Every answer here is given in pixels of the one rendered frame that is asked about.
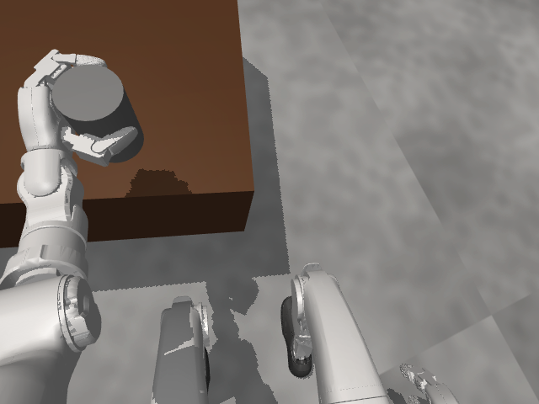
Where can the left robot hand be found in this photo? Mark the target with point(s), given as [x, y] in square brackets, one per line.
[43, 126]

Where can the right robot hand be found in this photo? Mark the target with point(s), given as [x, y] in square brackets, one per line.
[426, 383]

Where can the left robot arm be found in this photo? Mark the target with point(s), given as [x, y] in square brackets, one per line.
[47, 311]

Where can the right robot foot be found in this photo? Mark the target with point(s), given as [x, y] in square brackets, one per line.
[299, 368]

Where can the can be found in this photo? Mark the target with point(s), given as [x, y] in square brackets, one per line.
[93, 100]

